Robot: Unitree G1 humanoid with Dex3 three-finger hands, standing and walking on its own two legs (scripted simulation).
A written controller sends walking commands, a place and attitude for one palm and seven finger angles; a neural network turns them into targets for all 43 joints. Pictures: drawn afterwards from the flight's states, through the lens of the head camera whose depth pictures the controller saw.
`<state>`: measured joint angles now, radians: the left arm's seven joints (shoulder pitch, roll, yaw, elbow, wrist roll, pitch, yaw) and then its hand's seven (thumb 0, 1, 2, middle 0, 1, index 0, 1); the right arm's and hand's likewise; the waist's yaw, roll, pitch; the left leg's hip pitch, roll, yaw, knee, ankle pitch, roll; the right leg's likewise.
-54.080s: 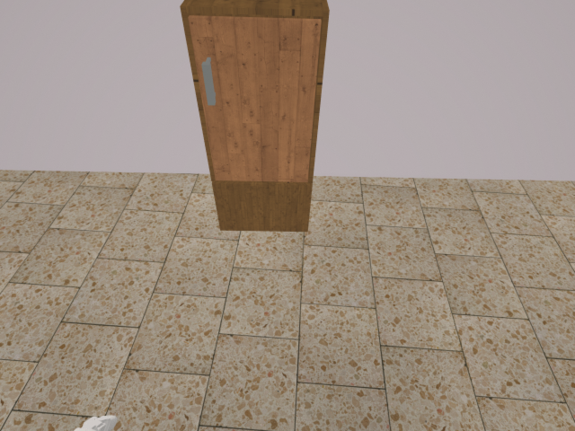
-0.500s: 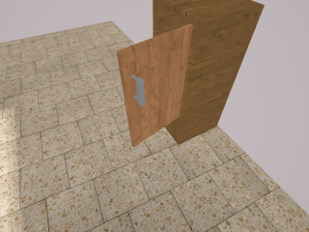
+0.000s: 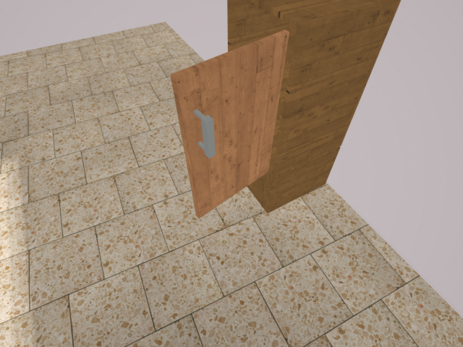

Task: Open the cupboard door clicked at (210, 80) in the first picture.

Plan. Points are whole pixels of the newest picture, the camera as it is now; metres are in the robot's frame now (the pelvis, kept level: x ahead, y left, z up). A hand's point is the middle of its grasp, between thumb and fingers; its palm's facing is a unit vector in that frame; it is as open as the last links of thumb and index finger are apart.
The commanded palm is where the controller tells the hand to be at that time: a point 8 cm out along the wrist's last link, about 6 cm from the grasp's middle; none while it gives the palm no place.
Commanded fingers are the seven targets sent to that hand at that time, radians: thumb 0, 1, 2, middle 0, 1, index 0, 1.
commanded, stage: look to check the result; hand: left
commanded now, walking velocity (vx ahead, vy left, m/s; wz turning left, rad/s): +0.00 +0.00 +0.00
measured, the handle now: (204, 133) +0.62 +0.11 -0.03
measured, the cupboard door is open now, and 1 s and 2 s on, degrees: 100 100 100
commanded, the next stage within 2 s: stand and wait in 0.14 s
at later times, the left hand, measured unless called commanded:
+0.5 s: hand out of the picture +0.09 +0.22 -0.16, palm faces -0.01 -0.95 -0.31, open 7.4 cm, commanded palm none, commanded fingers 0.00 0.90 0.90 -0.20 -0.30 -0.20 -0.30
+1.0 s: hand out of the picture +0.10 +0.22 -0.16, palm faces -0.02 -0.95 -0.32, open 7.4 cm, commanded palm none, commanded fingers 0.00 0.90 0.90 -0.20 -0.30 -0.20 -0.30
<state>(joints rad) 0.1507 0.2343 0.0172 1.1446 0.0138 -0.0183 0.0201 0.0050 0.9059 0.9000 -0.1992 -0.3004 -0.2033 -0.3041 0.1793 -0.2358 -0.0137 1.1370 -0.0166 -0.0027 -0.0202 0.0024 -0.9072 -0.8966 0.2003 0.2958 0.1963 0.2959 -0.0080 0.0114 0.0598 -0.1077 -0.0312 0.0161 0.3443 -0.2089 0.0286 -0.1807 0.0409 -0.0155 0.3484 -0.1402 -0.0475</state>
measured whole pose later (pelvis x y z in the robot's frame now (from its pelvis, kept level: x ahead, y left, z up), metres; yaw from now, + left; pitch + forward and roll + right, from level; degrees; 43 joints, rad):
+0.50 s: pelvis +0.01 -0.01 +0.00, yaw +0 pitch -1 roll +0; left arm 0.11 0.28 0.02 1.14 0.01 -0.02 0.01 0.01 0.91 0.90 -0.20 -0.30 -0.20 -0.30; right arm 0.14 -0.29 -0.01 1.14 -0.02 0.00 -0.01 0.00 -0.91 -0.90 0.20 0.30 0.20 0.30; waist -0.01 0.01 0.06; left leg -0.08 -0.02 0.01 0.30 -0.21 0.02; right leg -0.15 0.05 -0.02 0.31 -0.14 -0.06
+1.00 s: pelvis +0.02 -0.01 +0.00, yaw +0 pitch -1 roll +0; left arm 0.10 0.30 0.02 1.14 0.01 -0.03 0.01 0.01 0.90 0.90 -0.20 -0.30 -0.20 -0.30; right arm 0.13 -0.31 -0.01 1.14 -0.02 0.00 -0.01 0.00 -0.91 -0.90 0.20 0.30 0.20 0.30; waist -0.01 0.01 0.05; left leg -0.06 -0.01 0.01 0.29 -0.21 0.01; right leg -0.13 0.06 -0.02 0.29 -0.14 -0.06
